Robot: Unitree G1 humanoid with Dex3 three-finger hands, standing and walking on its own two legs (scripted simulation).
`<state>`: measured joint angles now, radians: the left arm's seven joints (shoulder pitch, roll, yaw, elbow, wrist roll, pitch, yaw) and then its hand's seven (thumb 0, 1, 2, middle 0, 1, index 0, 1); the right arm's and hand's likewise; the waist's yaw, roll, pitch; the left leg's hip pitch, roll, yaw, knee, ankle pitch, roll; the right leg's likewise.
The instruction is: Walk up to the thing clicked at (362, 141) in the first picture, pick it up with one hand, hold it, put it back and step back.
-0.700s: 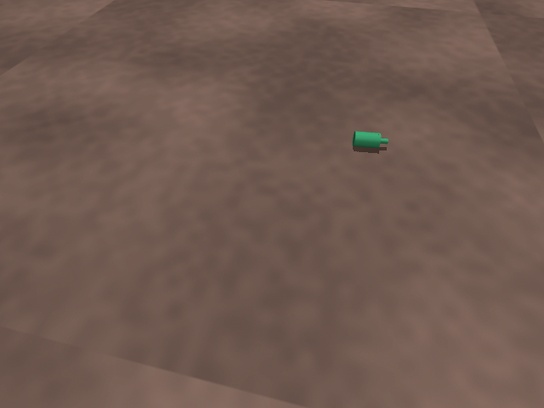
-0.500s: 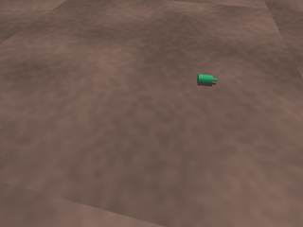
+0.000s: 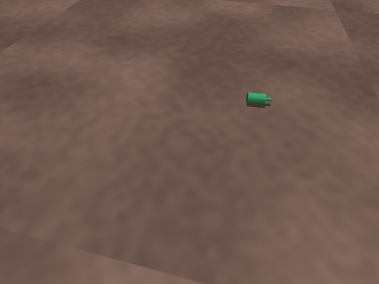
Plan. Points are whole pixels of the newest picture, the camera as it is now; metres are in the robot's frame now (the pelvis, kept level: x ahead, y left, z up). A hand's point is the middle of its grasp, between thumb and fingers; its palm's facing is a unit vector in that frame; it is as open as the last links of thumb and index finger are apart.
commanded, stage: stand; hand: left
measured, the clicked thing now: (258, 98) +1.57 -0.58 -0.74
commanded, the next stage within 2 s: walk up in 0.42 s
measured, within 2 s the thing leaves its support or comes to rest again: neither
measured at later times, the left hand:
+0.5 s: hand out of the picture +0.08 +0.26 -0.16, palm faces -0.04 -0.94 -0.33, open 7.4 cm
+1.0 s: hand (150, 240) +0.25 +0.11 -0.15, palm faces -0.08 -0.94 -0.34, open 7.4 cm
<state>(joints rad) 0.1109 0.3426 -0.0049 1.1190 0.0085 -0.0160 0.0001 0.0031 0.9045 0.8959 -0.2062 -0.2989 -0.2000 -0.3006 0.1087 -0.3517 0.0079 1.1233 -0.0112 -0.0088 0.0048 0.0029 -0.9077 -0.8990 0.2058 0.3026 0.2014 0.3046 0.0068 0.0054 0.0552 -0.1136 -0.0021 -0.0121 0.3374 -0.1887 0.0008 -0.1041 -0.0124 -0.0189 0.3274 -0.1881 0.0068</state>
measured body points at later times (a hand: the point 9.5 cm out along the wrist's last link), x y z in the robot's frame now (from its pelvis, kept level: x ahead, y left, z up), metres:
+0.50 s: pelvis +0.01 +0.00 +0.00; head +0.02 +0.00 +0.45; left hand +0.09 +0.31 -0.13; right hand +0.08 -0.31 -0.13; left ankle +0.00 +0.12 -0.75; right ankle -0.01 -0.12 -0.73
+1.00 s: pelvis +0.17 -0.15 -0.01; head +0.17 -0.16 +0.44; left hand +0.25 +0.16 -0.12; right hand +0.22 -0.49 -0.13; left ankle +0.19 -0.02 -0.68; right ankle +0.18 -0.26 -0.75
